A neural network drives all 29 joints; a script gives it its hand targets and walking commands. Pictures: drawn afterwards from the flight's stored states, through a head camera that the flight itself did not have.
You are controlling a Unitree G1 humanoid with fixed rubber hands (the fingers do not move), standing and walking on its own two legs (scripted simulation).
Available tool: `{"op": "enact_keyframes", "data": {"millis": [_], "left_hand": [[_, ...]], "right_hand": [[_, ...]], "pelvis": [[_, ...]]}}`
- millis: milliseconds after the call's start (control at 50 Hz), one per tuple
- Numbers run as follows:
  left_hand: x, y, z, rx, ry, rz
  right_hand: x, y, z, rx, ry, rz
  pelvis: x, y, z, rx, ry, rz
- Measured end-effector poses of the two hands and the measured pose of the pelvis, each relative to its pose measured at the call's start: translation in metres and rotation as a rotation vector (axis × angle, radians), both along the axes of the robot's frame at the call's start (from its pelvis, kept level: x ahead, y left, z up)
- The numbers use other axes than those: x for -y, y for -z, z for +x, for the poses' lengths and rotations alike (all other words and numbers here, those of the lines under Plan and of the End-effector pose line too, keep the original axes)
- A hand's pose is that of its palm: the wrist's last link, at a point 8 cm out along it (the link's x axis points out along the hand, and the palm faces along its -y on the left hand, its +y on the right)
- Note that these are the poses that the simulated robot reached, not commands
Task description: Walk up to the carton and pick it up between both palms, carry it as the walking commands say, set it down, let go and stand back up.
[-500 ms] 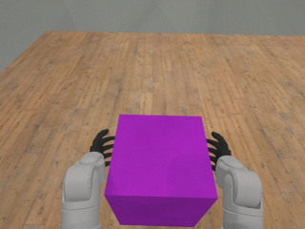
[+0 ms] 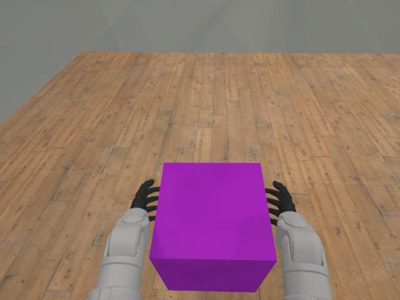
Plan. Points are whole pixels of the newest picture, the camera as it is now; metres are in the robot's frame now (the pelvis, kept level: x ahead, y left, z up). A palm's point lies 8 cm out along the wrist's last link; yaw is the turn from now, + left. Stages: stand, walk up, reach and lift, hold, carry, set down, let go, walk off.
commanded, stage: set down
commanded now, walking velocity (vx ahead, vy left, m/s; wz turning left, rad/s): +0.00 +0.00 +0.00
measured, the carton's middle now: (211, 230) +0.29 -0.04 -0.04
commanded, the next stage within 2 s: none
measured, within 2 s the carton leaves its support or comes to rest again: neither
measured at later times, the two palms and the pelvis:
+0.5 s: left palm (146, 219) +0.31 +0.11 -0.01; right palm (278, 218) +0.29 -0.19 -0.01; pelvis -0.01 -0.02 -0.01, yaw +1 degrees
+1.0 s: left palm (155, 231) +0.34 +0.10 -0.11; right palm (269, 235) +0.31 -0.19 -0.12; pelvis -0.03 +0.00 -0.06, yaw +1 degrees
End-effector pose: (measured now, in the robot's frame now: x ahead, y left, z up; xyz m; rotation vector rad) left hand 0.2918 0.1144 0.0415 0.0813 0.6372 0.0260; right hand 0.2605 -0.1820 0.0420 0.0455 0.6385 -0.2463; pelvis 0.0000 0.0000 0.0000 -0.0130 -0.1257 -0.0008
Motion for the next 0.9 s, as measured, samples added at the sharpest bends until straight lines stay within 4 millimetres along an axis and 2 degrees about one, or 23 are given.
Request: {"op": "enact_keyframes", "data": {"millis": [100,220,400,560,700,900], "left_hand": [[0.001,-0.006,0.006,-0.011,-0.035,-0.009],[0.005,0.005,0.008,-0.040,-0.053,-0.001],[0.005,0.034,0.015,-0.061,-0.044,0.009],[0.003,0.062,0.022,-0.068,-0.038,0.004],[0.000,0.094,0.028,-0.069,-0.037,-0.004],[0.006,0.137,0.039,-0.051,-0.040,-0.025]], "right_hand": [[0.001,-0.001,0.011,-0.008,-0.013,0.019],[0.006,0.012,0.017,-0.036,-0.019,0.037],[0.006,0.038,0.026,-0.060,-0.038,0.013],[0.003,0.063,0.033,-0.066,-0.037,-0.003],[0.001,0.096,0.034,-0.066,-0.028,-0.005],[0.006,0.143,0.040,-0.043,-0.009,0.009]], "pelvis": [[0.006,0.000,-0.006,0.008,-0.014,-0.002],[0.014,0.001,-0.012,-0.011,-0.023,0.004],[0.023,0.007,-0.015,-0.072,-0.026,0.005],[0.020,0.012,-0.015,-0.168,-0.024,0.005],[0.012,0.021,-0.018,-0.284,-0.019,0.010],[0.004,0.044,-0.027,-0.445,-0.013,0.015]]}}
